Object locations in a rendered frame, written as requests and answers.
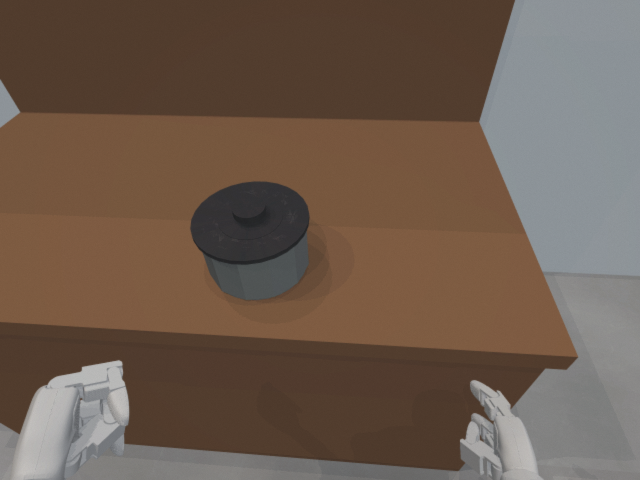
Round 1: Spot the table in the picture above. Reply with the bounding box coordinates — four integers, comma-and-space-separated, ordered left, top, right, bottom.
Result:
0, 0, 578, 471

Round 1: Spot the robot left hand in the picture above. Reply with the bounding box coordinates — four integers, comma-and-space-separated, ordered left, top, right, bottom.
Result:
10, 360, 129, 480

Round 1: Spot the lid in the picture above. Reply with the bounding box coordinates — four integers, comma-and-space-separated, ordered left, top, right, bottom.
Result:
190, 181, 309, 265

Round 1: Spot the robot right hand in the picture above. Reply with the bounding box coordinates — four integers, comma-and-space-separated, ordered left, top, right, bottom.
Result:
460, 380, 539, 480

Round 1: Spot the knob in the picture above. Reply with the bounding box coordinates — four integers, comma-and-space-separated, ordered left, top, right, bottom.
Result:
232, 196, 266, 224

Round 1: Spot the pot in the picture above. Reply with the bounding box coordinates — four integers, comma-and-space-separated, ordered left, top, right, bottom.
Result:
202, 231, 309, 300

